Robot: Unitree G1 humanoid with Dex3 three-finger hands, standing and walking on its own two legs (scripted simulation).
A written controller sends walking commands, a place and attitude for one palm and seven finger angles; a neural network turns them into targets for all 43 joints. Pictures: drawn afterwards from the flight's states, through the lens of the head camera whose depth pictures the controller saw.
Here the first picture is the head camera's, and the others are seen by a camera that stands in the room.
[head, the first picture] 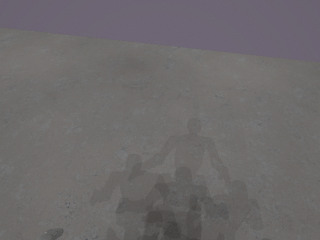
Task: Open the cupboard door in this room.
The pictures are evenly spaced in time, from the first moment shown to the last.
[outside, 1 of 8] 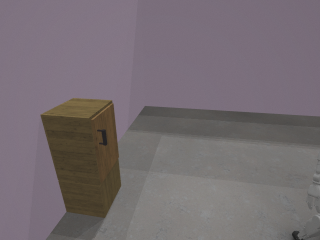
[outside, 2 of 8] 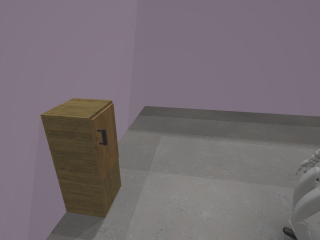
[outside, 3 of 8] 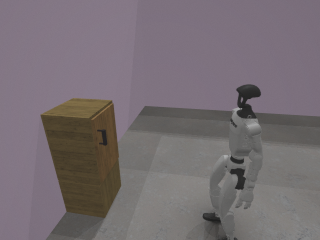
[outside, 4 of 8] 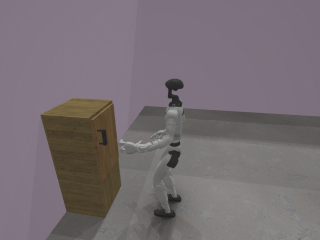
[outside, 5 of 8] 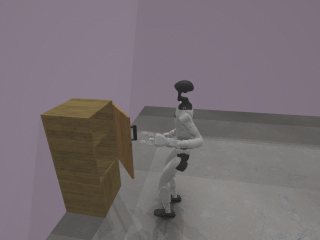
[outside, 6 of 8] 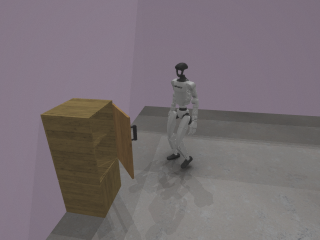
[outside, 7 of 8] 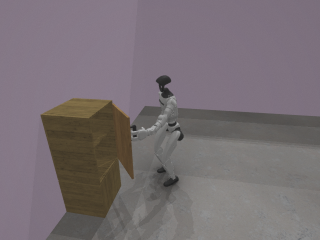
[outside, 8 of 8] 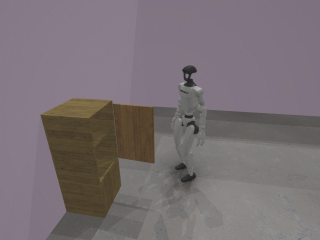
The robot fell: no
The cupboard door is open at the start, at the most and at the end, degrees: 0 86 86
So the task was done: yes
